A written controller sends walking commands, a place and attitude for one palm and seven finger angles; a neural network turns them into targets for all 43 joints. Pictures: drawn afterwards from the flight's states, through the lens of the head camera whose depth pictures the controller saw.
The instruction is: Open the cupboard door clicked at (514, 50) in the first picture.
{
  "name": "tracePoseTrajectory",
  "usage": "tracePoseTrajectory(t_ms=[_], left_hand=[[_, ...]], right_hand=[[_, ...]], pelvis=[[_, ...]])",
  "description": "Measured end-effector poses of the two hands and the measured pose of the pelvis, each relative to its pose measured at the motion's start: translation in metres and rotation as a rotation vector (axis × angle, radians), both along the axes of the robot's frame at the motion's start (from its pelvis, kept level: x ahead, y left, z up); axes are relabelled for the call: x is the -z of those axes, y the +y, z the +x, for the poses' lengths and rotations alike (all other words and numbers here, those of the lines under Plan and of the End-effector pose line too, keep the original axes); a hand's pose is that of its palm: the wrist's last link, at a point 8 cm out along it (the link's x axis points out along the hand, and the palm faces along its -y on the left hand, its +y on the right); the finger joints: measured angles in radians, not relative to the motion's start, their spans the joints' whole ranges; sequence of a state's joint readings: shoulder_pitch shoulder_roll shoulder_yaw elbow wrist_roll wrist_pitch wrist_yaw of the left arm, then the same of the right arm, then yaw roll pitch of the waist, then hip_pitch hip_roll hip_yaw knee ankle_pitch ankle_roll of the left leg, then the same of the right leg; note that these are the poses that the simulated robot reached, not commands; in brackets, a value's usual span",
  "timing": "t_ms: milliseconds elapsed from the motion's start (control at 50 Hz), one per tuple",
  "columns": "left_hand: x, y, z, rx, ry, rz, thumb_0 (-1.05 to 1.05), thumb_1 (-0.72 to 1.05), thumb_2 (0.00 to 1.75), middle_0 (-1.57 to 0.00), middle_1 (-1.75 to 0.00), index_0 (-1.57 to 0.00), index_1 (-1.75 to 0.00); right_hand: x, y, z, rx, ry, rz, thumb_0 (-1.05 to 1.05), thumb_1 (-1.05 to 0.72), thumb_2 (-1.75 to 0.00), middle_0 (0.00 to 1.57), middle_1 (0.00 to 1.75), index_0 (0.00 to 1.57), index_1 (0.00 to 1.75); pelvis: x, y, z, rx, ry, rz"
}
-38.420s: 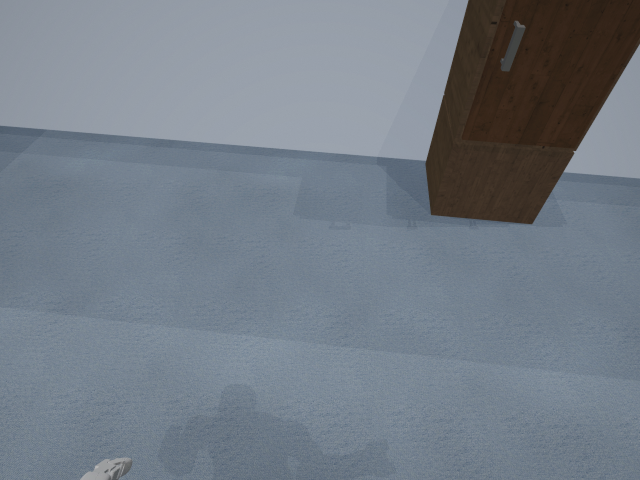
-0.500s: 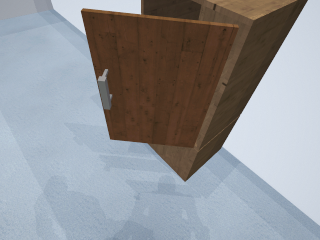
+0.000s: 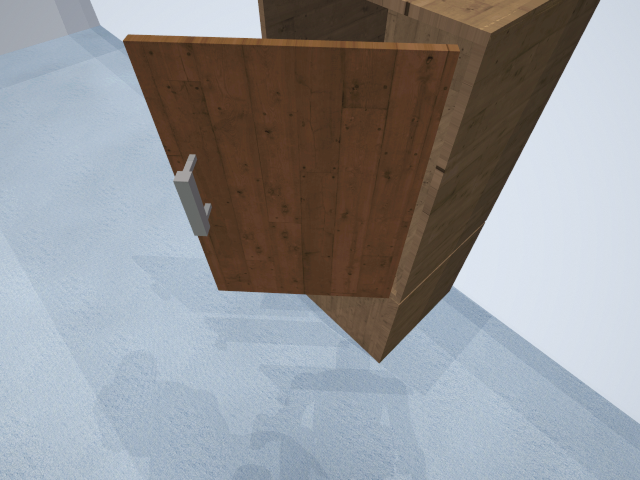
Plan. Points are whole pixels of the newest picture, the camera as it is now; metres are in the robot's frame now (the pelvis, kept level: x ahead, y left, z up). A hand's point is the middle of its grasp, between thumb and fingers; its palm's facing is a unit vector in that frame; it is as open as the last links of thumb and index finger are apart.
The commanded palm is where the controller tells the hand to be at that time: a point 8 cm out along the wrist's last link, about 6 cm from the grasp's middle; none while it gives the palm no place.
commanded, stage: come to a stop and stand still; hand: left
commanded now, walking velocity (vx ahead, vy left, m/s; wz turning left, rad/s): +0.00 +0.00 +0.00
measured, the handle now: (196, 196) +0.53 +0.23 +0.01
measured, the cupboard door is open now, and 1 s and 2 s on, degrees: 44 44 44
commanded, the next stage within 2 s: look again from close up in 0.74 s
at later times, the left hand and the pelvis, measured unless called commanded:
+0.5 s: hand out of the picture -0.02 +0.14 -0.16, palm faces +0.06 -0.98 -0.20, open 7.4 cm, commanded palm none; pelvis -0.01 -0.03 +0.01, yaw +1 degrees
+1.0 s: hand out of the picture -0.01 +0.15 -0.17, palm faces +0.04 -0.98 -0.21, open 7.3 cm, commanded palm none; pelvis -0.02 -0.02 +0.00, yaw +2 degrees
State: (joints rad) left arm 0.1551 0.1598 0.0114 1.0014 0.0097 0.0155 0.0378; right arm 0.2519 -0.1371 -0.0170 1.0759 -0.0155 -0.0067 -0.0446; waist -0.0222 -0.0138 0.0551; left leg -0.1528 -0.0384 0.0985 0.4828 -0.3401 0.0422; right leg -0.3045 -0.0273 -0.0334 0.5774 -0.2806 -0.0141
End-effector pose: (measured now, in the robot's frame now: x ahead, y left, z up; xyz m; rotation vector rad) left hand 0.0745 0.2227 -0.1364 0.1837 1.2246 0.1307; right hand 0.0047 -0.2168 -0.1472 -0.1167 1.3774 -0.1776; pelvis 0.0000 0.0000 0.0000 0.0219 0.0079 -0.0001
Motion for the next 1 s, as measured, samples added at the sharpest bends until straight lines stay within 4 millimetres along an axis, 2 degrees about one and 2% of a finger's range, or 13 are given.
tracePoseTrajectory(t_ms=[120,240,400,520,640,820,900,1000], left_hand=[[-0.002,-0.008,-0.018,-0.029,0.014,-0.003,0.00,0.92,0.90,-0.20,-0.30,-0.20,-0.30],[-0.003,-0.011,-0.046,-0.046,0.061,0.005,0.00,0.93,0.90,-0.20,-0.30,-0.20,-0.30],[-0.003,-0.023,-0.085,-0.075,0.136,-0.004,0.00,0.92,0.90,-0.20,-0.30,-0.20,-0.30],[-0.002,-0.032,-0.103,-0.095,0.170,-0.016,0.01,0.91,0.90,-0.20,-0.30,-0.20,-0.30],[-0.001,-0.040,-0.108,-0.103,0.175,-0.026,0.01,0.91,0.90,-0.20,-0.30,-0.20,-0.30],[0.001,-0.044,-0.100,-0.101,0.151,-0.033,0.01,0.91,0.90,-0.20,-0.30,-0.20,-0.30],[0.001,-0.041,-0.099,-0.088,0.139,-0.016,0.01,0.92,0.90,-0.20,-0.30,-0.20,-0.30],[0.000,-0.026,-0.095,-0.069,0.123,-0.004,0.01,0.91,0.90,-0.20,-0.30,-0.20,-0.30]], right_hand=[[-0.004,-0.013,0.005,-0.026,-0.016,-0.009,0.01,-0.92,-0.90,0.20,0.30,0.20,0.30],[-0.007,-0.022,0.005,-0.045,-0.021,-0.005,0.01,-0.92,-0.90,0.20,0.30,0.20,0.30],[-0.007,-0.030,-0.007,-0.068,0.011,0.009,0.01,-0.92,-0.90,0.20,0.30,0.20,0.30],[-0.008,-0.035,-0.020,-0.075,0.049,0.012,0.01,-0.91,-0.90,0.20,0.30,0.20,0.30],[-0.009,-0.038,-0.028,-0.071,0.069,0.010,0.01,-0.91,-0.90,0.20,0.30,0.20,0.30],[-0.010,-0.036,-0.033,-0.064,0.075,0.015,0.01,-0.91,-0.90,0.20,0.30,0.20,0.30],[-0.005,-0.033,-0.031,-0.052,0.056,0.018,0.01,-0.91,-0.90,0.20,0.30,0.20,0.30],[0.001,-0.021,-0.026,-0.039,-0.009,0.031,0.01,-0.91,-0.90,0.20,0.30,0.19,0.30]], pelvis=[[-0.003,-0.009,-0.003,-0.002,-0.008,-0.002],[-0.006,-0.019,-0.006,-0.007,-0.018,-0.005],[-0.009,-0.029,-0.012,-0.017,-0.024,-0.007],[-0.010,-0.036,-0.014,-0.026,-0.024,-0.009],[-0.010,-0.039,-0.014,-0.029,-0.026,-0.011],[-0.010,-0.042,-0.012,-0.031,-0.027,-0.013],[-0.007,-0.037,-0.016,-0.028,-0.019,-0.032],[-0.003,-0.024,-0.018,-0.032,-0.025,-0.033]])
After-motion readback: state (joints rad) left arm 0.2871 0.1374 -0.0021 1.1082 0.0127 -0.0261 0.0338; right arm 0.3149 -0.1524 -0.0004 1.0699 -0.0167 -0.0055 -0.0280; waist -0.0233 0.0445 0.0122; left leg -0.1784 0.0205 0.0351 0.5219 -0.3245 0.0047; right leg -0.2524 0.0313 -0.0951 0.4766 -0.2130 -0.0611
